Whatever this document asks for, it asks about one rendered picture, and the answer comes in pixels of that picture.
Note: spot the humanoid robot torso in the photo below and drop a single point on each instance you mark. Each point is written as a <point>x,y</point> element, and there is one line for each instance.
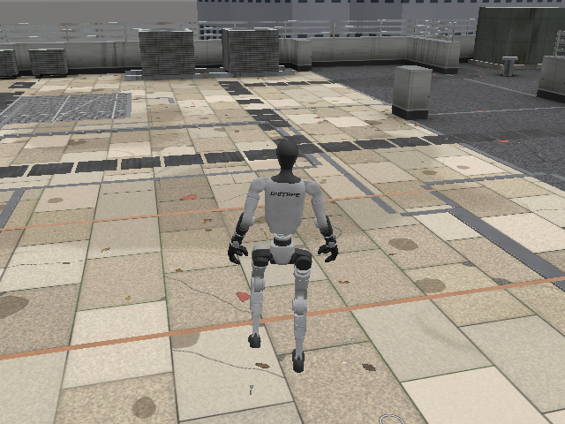
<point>284,205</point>

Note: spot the left robot forearm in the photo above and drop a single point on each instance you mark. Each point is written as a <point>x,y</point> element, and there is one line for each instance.
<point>239,233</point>

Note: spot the right robot hand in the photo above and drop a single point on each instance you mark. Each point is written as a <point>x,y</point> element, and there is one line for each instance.
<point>325,249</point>

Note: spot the right robot upper arm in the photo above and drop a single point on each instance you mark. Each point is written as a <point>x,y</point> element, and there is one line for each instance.
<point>313,189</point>

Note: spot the right robot forearm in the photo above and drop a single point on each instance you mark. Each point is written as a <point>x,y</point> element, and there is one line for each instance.
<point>328,234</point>

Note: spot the left robot upper arm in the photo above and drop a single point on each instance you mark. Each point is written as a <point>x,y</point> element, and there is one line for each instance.
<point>252,199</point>

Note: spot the robot left thigh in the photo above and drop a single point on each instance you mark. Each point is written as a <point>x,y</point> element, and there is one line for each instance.
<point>260,259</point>

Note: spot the left robot hand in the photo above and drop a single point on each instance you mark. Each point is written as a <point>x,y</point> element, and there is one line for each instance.
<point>232,250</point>

